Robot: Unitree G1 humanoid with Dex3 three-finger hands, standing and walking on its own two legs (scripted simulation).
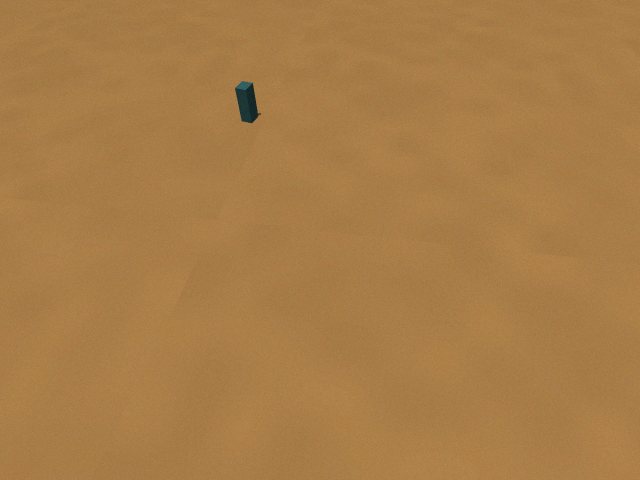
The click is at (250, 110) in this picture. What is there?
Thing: carton on end
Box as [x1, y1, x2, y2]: [235, 81, 257, 122]
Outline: 242,81 235,88 241,119 243,121 251,122 257,116 252,83
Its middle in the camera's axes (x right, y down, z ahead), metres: -0.44 -0.79 +2.26
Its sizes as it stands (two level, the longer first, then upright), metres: 0.086 0.068 0.209
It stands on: the floor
